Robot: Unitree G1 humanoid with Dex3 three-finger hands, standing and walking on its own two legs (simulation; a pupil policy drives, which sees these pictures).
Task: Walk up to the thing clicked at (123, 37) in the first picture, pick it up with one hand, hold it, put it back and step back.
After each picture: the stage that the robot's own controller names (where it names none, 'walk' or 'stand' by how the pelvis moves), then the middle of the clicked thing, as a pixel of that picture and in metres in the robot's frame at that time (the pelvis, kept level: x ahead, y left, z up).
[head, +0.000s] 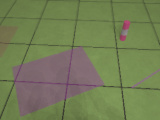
stand; (124, 31) +1.43 -0.48 -0.65
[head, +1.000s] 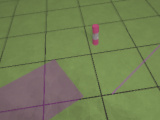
walk; (95, 35) +1.36 -0.04 -0.62
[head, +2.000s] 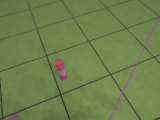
walk; (61, 70) +0.85 +0.27 -0.65
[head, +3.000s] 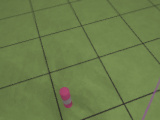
walk; (66, 98) +0.53 +0.19 -0.63
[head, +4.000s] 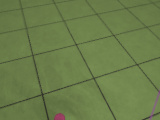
stand; out of the picture +0.41 +0.16 -0.65
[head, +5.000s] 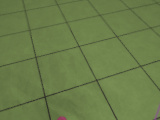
stand; out of the picture +0.39 +0.15 -0.66
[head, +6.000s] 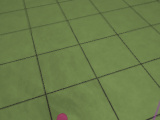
stand; out of the picture +0.41 +0.16 -0.66
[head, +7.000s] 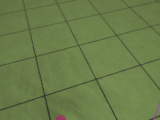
stand; out of the picture +0.40 +0.17 -0.66
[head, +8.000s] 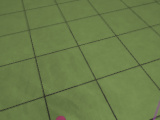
stand; out of the picture +0.40 +0.17 -0.66
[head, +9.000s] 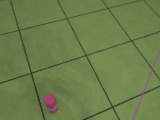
go down; (51, 104) +0.42 +0.17 -0.60
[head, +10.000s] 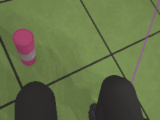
go down; (26, 50) +0.48 +0.20 -0.24
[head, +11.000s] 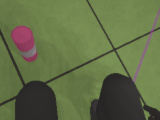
close in; (26, 46) +0.48 +0.19 -0.25
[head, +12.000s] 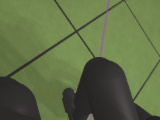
close in; out of the picture +0.48 +0.24 -0.16
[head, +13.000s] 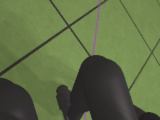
close; out of the picture +0.47 +0.25 -0.16
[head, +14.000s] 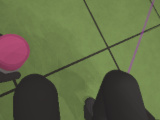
lift; (9, 60) +0.36 +0.22 -0.08
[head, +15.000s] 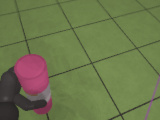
lift; (37, 89) +0.30 +0.15 +0.06
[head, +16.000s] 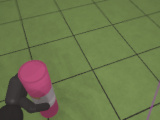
hold; (42, 93) +0.29 +0.14 +0.03
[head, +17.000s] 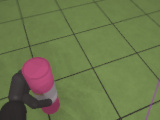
crouch; (44, 90) +0.30 +0.14 +0.03
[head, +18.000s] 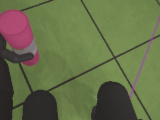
crouch; (23, 44) +0.45 +0.16 -0.05
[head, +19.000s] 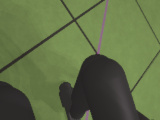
lower; out of the picture +0.45 +0.23 -0.18
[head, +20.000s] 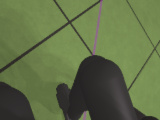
lower; out of the picture +0.46 +0.24 -0.17
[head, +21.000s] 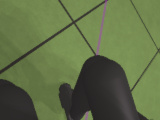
lower; out of the picture +0.45 +0.24 -0.17
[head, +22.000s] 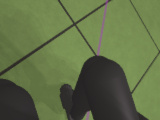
lower; out of the picture +0.45 +0.23 -0.16
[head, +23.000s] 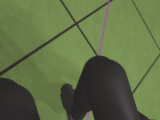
loosen; out of the picture +0.44 +0.21 -0.17
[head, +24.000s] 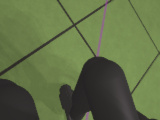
withdraw; out of the picture +0.45 +0.21 -0.18
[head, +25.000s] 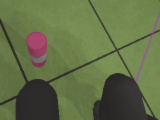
walk; (38, 52) +0.46 +0.17 -0.23
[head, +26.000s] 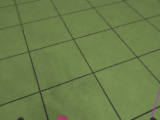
stand; out of the picture +0.38 +0.13 -0.58
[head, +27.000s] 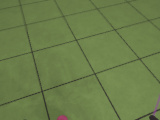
stand; out of the picture +0.38 +0.14 -0.60
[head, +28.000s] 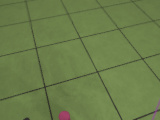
stand; out of the picture +0.39 +0.13 -0.61
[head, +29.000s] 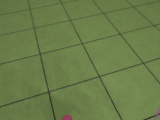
walk; out of the picture +0.40 +0.14 -0.65
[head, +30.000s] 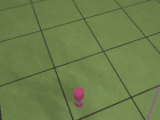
walk; (78, 98) +0.48 +0.05 -0.64
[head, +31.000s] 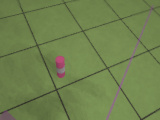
walk; (60, 67) +0.74 +0.14 -0.64
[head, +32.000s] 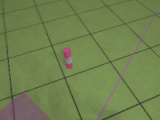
stand; (68, 58) +1.04 +0.22 -0.64
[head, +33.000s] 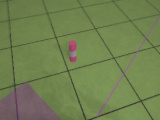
stand; (72, 52) +1.06 +0.12 -0.65
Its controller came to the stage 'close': yes
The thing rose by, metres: 0.68
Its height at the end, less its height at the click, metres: +0.00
